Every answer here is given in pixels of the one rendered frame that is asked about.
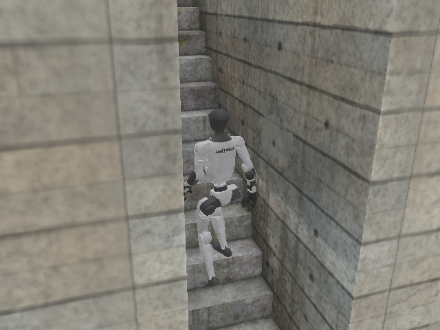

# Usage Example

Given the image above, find stairs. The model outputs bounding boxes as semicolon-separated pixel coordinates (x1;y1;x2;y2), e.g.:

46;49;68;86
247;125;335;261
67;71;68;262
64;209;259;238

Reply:
177;0;280;330

